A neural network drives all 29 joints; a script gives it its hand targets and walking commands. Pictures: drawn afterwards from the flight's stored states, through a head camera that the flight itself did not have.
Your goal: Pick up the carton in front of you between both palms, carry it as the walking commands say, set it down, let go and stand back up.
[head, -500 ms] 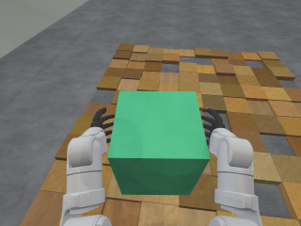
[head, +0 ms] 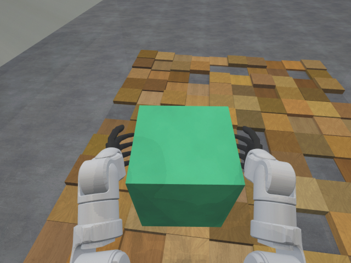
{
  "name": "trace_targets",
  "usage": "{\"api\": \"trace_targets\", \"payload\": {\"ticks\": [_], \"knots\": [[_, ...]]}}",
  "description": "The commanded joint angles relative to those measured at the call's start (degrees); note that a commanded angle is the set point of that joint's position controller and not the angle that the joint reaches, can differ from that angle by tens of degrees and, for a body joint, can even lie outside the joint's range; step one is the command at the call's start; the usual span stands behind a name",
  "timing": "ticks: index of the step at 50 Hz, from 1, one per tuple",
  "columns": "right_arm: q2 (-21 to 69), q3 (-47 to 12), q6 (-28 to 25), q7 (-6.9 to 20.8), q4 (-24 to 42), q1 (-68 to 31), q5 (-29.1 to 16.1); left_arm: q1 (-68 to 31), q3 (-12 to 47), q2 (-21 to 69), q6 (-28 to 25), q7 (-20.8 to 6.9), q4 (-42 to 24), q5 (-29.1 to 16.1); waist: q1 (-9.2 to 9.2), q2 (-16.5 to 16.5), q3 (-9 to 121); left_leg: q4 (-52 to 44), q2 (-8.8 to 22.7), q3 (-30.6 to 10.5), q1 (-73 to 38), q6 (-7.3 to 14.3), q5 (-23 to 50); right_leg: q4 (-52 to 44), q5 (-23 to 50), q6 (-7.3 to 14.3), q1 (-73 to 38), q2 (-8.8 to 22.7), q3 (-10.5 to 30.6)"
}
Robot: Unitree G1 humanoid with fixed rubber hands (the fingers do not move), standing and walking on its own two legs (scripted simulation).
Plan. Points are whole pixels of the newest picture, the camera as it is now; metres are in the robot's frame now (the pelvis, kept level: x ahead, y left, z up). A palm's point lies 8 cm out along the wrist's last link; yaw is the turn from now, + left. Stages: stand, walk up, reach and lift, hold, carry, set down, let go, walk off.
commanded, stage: carry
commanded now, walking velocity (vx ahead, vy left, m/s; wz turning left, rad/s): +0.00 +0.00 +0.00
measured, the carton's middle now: (182, 169) +0.34 +0.00 +0.04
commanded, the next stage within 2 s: none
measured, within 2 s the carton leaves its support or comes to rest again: neither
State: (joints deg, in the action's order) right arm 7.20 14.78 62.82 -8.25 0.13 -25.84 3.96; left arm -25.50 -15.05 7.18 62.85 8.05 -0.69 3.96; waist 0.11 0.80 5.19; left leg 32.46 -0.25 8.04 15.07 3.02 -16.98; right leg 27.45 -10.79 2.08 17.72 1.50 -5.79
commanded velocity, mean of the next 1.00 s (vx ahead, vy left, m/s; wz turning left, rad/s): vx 0.15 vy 0.00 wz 0.00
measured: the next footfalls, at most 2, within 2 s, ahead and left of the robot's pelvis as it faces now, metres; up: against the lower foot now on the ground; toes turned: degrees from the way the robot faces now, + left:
left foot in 1.42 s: +0.43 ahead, +0.12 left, +0.01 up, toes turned -1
right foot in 1.76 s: +0.52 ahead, -0.06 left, +0.02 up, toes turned -5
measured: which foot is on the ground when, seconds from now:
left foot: down 0.00-1.00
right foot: down 0.00-1.00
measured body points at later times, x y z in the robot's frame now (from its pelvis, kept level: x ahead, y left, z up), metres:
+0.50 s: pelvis +0.00 +0.01 +0.00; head -0.02 +0.01 +0.45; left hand +0.33 +0.16 +0.11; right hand +0.33 -0.14 +0.11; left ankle -0.01 +0.09 -0.73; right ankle +0.04 -0.10 -0.74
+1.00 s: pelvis +0.04 +0.00 +0.00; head +0.02 -0.01 +0.45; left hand +0.37 +0.15 +0.11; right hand +0.37 -0.16 +0.11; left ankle -0.01 +0.09 -0.73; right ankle +0.06 -0.10 -0.73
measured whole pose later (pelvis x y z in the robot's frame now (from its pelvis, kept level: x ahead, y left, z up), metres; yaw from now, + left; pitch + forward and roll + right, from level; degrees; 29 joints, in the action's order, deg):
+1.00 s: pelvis +0.04 +0.00 +0.00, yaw +0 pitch +2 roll +0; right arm 7.4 12.9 62.7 -9.3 0.3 -24.6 3.8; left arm -23.8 -15.6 6.7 62.5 7.8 -1.1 2.8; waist 1.6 -1.6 6.9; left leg 28.7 1.0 9.4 10.7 3.2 -20.0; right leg 32.4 -18.6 1.7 19.7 2.3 -7.7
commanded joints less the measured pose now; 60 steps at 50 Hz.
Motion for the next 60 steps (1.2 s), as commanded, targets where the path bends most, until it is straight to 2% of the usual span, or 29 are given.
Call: {"api": "trace_targets", "payload": {"ticks": [1,36,38,40,41,42,43,44,45,48,50,51,52,53,54,55,56,57,58,60], "knots": [[43.9,-33.8,-0.8,0.8,3.7,-33.6,-10.4,-33.5,33.8,43.3,-0.7,-0.7,-3.5,-10.3,-0.18,0.0,16.9,-5.4,8.4,-8.2,-3.3,0.5,9.8,-2.2,12.8,1.1,-8.4,7.8,7.2],[43.7,-33.8,-0.9,0.9,3.9,-33.5,-10.7,-33.5,33.9,43.5,-0.7,-0.6,-3.5,-10.1,-0.03,-0.2,16.9,-5.8,8.7,-7.8,-3.5,0.8,12.4,-1.6,11.8,0.2,-8.3,7.8,6.2],[43.7,-33.8,-0.9,0.9,3.8,-33.9,-10.6,-33.7,34.0,43.6,-0.7,-0.6,-3.3,-10.2,0.02,-1.0,16.8,-8.2,8.4,-8.0,-3.4,1.0,3.1,-2.1,2.4,0.3,-7.5,6.9,5.4],[43.4,-33.7,-0.8,0.9,3.5,-34.5,-10.5,-34.2,34.1,43.6,-0.8,-0.6,-3.2,-10.2,0.39,-3.6,13.6,-12.9,9.9,-11.1,-4.3,2.6,-12.3,0.3,-11.3,0.0,-2.4,4.3,2.9],[43.4,-33.7,-0.9,0.9,3.2,-34.4,-10.4,-34.5,34.0,43.5,-0.9,-0.6,-3.2,-10.1,1.25,-5.6,11.3,-16.4,12.0,-15.3,-4.5,4.3,-20.4,3.5,-14.7,-0.3,1.8,2.5,0.9],[43.3,-33.6,-0.9,0.9,3.1,-34.5,-10.4,-35.0,34.0,43.3,-1.0,-0.6,-3.1,-10.1,2.01,-6.6,8.7,-18.7,15.1,-20.0,-5.7,6.3,-25.1,7.3,-14.5,-0.5,6.4,1.4,-1.5],[43.1,-33.7,-1.0,0.8,2.9,-34.5,-10.3,-35.1,33.9,43.2,-1.1,-0.6,-2.9,-10.1,2.51,-7.3,7.2,-20.3,18.0,-24.1,-7.1,8.2,-25.3,10.3,-12.6,-0.4,10.3,1.6,-1.4],[42.9,-33.9,-1.1,0.7,3.1,-34.5,-10.4,-35.1,33.8,42.9,-1.1,-0.6,-2.8,-10.2,2.88,-7.3,6.4,-20.9,19.6,-25.6,-8.1,9.6,-21.4,11.1,-11.9,-0.1,12.6,2.2,-0.5],[42.7,-34.1,-1.2,0.5,3.6,-34.5,-10.6,-34.9,33.6,42.7,-1.2,-0.6,-2.6,-10.4,3.12,-6.5,7.1,-20.9,20.0,-25.4,-9.8,10.1,-16.7,11.2,-11.7,0.0,13.4,2.4,-0.2],[43.0,-35.6,-1.6,0.2,5.8,-35.6,-11.9,-33.6,33.0,42.4,-1.5,-0.4,-2.9,-10.5,2.71,-6.1,10.4,-17.4,17.6,-17.8,-14.0,8.8,-1.7,7.0,-9.1,-0.3,10.6,1.0,-1.8],[43.3,-36.3,-1.8,0.2,6.4,-35.4,-12.6,-31.8,32.7,42.3,-1.6,-0.4,-2.6,-10.3,1.47,-5.6,12.2,-13.0,14.3,-11.2,-10.9,6.2,-0.1,-2.0,-4.4,-0.5,0.9,-0.8,-4.5],[43.7,-36.4,-1.8,0.2,6.1,-34.3,-12.7,-30.7,32.3,41.9,-1.6,-0.3,-2.2,-9.9,1.02,-4.1,13.6,-9.0,12.1,-7.2,-6.6,4.2,-1.0,-6.1,-1.5,-0.3,-8.2,-0.9,-4.8],[43.3,-36.3,-1.7,0.2,5.4,-33.4,-12.4,-29.1,31.9,41.7,-1.6,-0.2,-1.6,-9.3,-0.29,-1.4,15.7,-1.2,10.1,-3.2,1.3,1.9,0.1,-8.0,-1.1,1.1,-20.1,2.3,-0.2],[43.7,-36.5,-1.4,0.4,5.6,-33.4,-12.4,-28.5,31.3,40.2,-1.8,0.3,-1.2,-8.0,-1.86,10.9,18.1,13.4,4.2,2.4,14.4,-2.2,-3.2,-9.8,-1.7,7.0,-30.6,14.5,19.2],[43.5,-36.6,-1.3,0.5,5.5,-34.1,-12.7,-27.5,30.9,39.9,-1.8,0.6,-0.9,-7.3,-3.5,15.4,15.0,21.3,0.9,0.1,28.0,-2.9,-14.4,-13.0,-0.9,12.6,-35.6,20.9,31.7],[44.4,-36.6,-1.6,0.6,5.1,-34.7,-12.9,-28.2,31.2,40.2,-1.8,0.5,-2.7,-7.7,-3.27,8.5,13.5,26.9,2.8,-4.3,31.8,-2.3,-16.0,-13.1,1.7,13.5,-35.4,21.9,31.5],[44.8,-36.1,-1.8,0.7,4.5,-33.5,-12.9,-29.7,32.7,41.1,-1.9,0.1,-4.7,-9.0,-2.75,3.7,14.1,28.7,4.0,-5.5,33.0,-1.7,-14.1,-12.4,3.3,12.3,-35.3,21.1,28.3],[45.3,-35.8,-2.1,0.8,4.6,-32.8,-12.9,-31.6,34.3,42.0,-2.1,-0.2,-7.3,-10.4,-2.9,1.8,14.5,29.3,4.8,-5.8,33.7,-1.2,-10.8,-11.8,4.1,10.4,-34.8,19.5,24.2],[45.9,-35.5,-2.4,0.8,4.7,-32.7,-12.6,-33.6,35.7,42.9,-2.4,-0.7,-9.1,-11.7,-2.91,1.8,14.7,29.2,5.2,-5.8,33.6,-1.3,-7.3,-12.2,3.9,8.6,-33.5,17.3,20.1],[45.9,-35.5,-2.6,0.5,6.2,-32.2,-11.7,-35.8,37.7,43.6,-3.2,-1.2,-11.7,-13.7,-2.98,4.7,14.0,25.3,5.4,-5.0,31.4,-2.6,-1.2,-14.8,3.2,8.2,-29.3,16.3,15.7]]}}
